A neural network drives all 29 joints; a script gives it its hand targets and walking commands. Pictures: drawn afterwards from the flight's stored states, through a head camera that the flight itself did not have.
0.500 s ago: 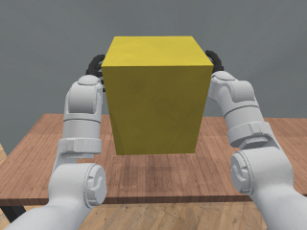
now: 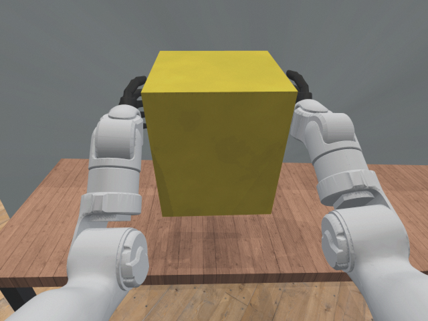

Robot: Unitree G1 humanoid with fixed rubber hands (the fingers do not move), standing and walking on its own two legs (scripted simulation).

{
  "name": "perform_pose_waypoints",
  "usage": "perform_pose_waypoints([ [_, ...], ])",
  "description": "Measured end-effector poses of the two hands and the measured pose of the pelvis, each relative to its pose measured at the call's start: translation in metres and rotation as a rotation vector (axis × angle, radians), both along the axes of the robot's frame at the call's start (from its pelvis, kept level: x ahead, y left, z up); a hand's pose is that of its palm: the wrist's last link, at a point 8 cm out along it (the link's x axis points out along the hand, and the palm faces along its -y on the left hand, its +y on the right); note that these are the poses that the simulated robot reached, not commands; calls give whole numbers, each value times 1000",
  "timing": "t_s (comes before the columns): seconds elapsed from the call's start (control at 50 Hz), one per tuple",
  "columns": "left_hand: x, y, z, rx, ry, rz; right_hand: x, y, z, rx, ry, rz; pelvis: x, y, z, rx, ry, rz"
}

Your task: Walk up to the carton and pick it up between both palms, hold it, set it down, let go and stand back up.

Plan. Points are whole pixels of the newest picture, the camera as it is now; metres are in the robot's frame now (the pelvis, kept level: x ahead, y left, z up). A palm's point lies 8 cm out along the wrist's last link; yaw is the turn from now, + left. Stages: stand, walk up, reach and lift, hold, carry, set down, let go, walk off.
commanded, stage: hold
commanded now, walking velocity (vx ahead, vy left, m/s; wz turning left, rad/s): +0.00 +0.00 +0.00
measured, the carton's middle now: (215, 132) +0.38 -0.03 +0.25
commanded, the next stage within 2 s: none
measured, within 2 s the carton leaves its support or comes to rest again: neither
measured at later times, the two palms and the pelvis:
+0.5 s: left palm (129, 116) +0.36 +0.12 +0.30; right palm (300, 110) +0.35 -0.18 +0.31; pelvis +0.00 +0.00 +0.00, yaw +0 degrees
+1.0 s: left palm (129, 116) +0.36 +0.12 +0.30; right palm (300, 110) +0.35 -0.18 +0.31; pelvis +0.00 +0.00 +0.00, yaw +0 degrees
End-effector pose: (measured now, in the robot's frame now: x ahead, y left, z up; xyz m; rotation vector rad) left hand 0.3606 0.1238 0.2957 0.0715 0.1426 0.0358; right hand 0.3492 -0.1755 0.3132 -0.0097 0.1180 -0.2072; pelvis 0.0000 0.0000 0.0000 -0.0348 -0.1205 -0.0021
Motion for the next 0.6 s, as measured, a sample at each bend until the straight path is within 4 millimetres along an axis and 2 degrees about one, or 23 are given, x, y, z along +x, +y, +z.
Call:
perform_pose_waypoints([
  [0.6,0,0,0,0,-1,1,0,0,0,1,0,1,0,0,0,0,0,0],
])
